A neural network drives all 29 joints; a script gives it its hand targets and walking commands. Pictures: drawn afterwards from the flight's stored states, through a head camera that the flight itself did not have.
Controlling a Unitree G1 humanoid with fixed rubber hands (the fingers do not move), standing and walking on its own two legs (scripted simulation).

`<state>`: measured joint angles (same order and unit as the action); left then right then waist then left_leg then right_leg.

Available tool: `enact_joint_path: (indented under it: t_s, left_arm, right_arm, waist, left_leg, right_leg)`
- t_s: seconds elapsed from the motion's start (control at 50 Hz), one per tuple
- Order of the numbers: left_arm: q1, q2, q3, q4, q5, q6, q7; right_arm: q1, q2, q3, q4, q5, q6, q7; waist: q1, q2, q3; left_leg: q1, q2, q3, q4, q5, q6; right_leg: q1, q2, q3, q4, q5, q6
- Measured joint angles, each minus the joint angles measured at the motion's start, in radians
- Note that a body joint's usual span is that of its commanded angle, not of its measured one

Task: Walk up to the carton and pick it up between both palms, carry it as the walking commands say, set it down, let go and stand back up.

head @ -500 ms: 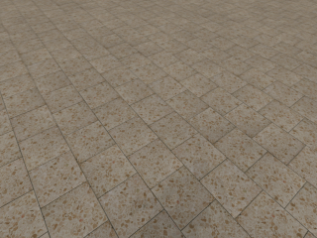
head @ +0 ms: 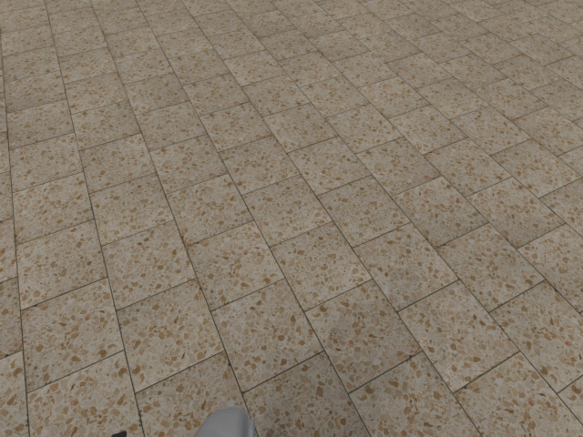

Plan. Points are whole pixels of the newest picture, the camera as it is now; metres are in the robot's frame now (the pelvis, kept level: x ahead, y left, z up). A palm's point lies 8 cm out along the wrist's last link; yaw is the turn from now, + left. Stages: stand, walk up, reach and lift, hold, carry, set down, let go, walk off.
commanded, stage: walk up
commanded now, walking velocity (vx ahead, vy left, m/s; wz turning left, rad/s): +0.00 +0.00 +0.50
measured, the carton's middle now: out of the picture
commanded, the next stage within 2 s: none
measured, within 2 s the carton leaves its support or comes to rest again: neither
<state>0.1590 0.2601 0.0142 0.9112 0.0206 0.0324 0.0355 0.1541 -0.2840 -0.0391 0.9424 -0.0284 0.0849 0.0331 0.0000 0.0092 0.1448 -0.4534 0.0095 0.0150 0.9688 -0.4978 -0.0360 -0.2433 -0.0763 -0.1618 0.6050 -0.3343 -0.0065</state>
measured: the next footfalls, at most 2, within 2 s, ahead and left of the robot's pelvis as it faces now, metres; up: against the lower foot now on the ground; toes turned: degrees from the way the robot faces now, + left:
left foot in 0.10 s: +0.05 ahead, +0.12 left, +0.00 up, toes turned +8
right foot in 0.46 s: +0.02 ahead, -0.11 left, +0.00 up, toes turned +8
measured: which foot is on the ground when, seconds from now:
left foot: up 0.00-0.08, down 0.10-0.46, up 0.48-0.82, down 0.84-1.00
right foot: down 0.00-0.10, up 0.12-0.44, down 0.46-0.84, up 0.86-1.00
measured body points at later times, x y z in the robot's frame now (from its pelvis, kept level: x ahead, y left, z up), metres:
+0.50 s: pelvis -0.04 -0.01 +0.00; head +0.00 -0.03 +0.44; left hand +0.01 +0.27 -0.12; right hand +0.12 -0.24 -0.15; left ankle +0.01 +0.12 -0.72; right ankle -0.02 -0.12 -0.73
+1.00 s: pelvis -0.08 -0.02 +0.00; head -0.04 +0.03 +0.45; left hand -0.14 +0.25 -0.15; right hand +0.14 -0.20 -0.12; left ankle -0.13 +0.08 -0.73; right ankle -0.02 -0.14 -0.68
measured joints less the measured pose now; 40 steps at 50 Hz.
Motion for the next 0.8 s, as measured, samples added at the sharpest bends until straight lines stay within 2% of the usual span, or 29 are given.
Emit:
enact_joint_path:
  t_s: [0.08, 0.12, 0.18, 0.26, 0.34, 0.42, 0.46, 0.48, 0.5, 0.54, 0.6, 0.64, 0.68, 0.8]
  left_arm:
    - [0.022, -0.005, 0.006, 0.001, 0.004, 0.016, -0.005]
    - [0.029, -0.001, 0.006, -0.001, 0.003, 0.022, -0.009]
    - [0.006, 0.002, 0.008, -0.007, -0.005, 0.039, -0.006]
    - [-0.016, -0.003, -0.003, -0.012, -0.015, 0.038, -0.015]
    - [-0.024, -0.01, -0.004, -0.029, -0.019, 0.043, -0.017]
    - [-0.031, -0.009, 0.004, -0.055, -0.019, 0.042, -0.017]
    - [-0.024, -0.008, 0.002, -0.069, -0.019, 0.031, -0.017]
    - [-0.023, -0.019, 0.002, -0.069, -0.014, 0.025, -0.016]
    - [-0.014, -0.026, -0.001, -0.075, -0.008, 0.021, -0.017]
    - [0.003, -0.023, -0.008, -0.083, 0.001, 0.022, -0.014]
    - [0.02, -0.024, -0.006, -0.073, 0.005, 0.019, -0.009]
    - [0.031, -0.027, -0.003, -0.067, 0.006, 0.014, -0.008]
    - [0.042, -0.031, 0.0, -0.066, 0.007, 0.008, -0.01]
    - [0.055, -0.036, 0.008, -0.052, 0.008, 0.005, -0.017]
  right_arm:
    - [-0.023, 0.03, 0.015, -0.039, 0.009, -0.002, 0.012]
    - [-0.026, 0.039, 0.015, -0.052, 0.008, -0.018, 0.008]
    - [-0.033, 0.048, 0.01, -0.064, 0.003, -0.039, -0.01]
    - [-0.036, 0.038, 0.009, -0.076, -0.003, -0.037, -0.034]
    - [-0.04, 0.023, 0.005, -0.084, -0.007, -0.033, -0.033]
    - [-0.031, 0.019, 0.007, -0.085, -0.004, -0.024, -0.025]
    - [-0.02, 0.017, 0.006, -0.081, 0.002, -0.016, -0.021]
    - [-0.017, 0.009, 0.003, -0.075, 0.006, -0.012, -0.02]
    - [-0.009, 0.007, 0.0, -0.071, 0.007, -0.006, -0.019]
    - [0.01, 0.014, 0.0, -0.071, -0.002, 0.005, -0.015]
    - [0.025, 0.017, 0.0, -0.064, -0.003, 0.006, 0.003]
    - [0.032, 0.017, -0.001, -0.061, 0.001, 0.005, 0.01]
    - [0.036, 0.016, -0.002, -0.062, 0.008, 0.004, 0.013]
    - [0.02, 0.014, 0.003, -0.081, 0.012, -0.004, 0.012]
  waist:
    - [-0.003, -0.031, 0.016]
    - [0.0, -0.054, 0.012]
    - [0.036, -0.079, 0.03]
    - [0.031, -0.064, 0.016]
    - [0.016, -0.027, -0.015]
    - [0.002, -0.003, -0.046]
    - [0.0, 0.005, -0.064]
    - [-0.001, 0.032, -0.063]
    - [-0.003, 0.045, -0.067]
    - [0.0, 0.034, -0.074]
    - [0.002, 0.021, -0.078]
    - [0.0, 0.013, -0.082]
    - [-0.002, 0.004, -0.084]
    - [0.001, -0.028, -0.07]
  left_leg:
    - [0.074, 0.019, 0.03, -0.182, 0.054, 0.012]
    - [0.104, 0.008, 0.032, -0.279, 0.192, 0.036]
    - [0.082, -0.013, 0.029, -0.248, 0.184, 0.067]
    - [0.084, -0.037, -0.004, -0.315, 0.23, 0.07]
    - [0.079, -0.048, -0.025, -0.359, 0.271, 0.073]
    - [0.061, -0.062, -0.046, -0.382, 0.305, 0.059]
    - [0.049, -0.072, -0.057, -0.38, 0.314, 0.047]
    - [0.046, -0.066, -0.075, -0.368, 0.297, 0.039]
    - [0.034, -0.069, -0.085, -0.326, 0.227, 0.026]
    - [-0.017, -0.07, -0.04, -0.156, 0.112, 0.005]
    - [-0.064, -0.043, -0.005, 0.078, 0.097, -0.023]
    - [-0.055, -0.019, -0.001, 0.129, 0.106, -0.034]
    - [-0.016, 0.003, -0.001, 0.082, 0.107, -0.041]
    - [0.155, 0.038, 0.036, -0.251, 0.095, -0.027]
  right_leg:
    - [-0.01, -0.031, -0.055, 0.051, -0.028, 0.013]
    - [-0.045, -0.056, -0.064, 0.132, -0.078, 0.023]
    - [-0.142, -0.023, 0.049, 0.348, -0.214, 0.038]
    - [-0.208, -0.009, 0.109, 0.44, -0.159, 0.045]
    - [-0.201, -0.006, 0.122, 0.366, -0.125, 0.051]
    - [-0.129, 0.012, 0.122, 0.204, -0.099, 0.049]
    - [-0.053, 0.022, 0.108, 0.046, -0.033, 0.036]
    - [-0.038, 0.033, 0.092, 0.021, -0.016, 0.02]
    - [-0.03, 0.034, 0.076, 0.015, -0.007, 0.007]
    - [-0.022, 0.011, 0.057, 0.005, 0.003, -0.007]
    - [0.006, -0.012, 0.021, -0.043, 0.027, -0.011]
    - [0.018, -0.022, -0.005, -0.067, 0.039, -0.012]
    - [0.022, -0.031, -0.03, -0.075, 0.044, -0.01]
    - [-0.014, -0.067, -0.103, 0.01, 0.002, 0.005]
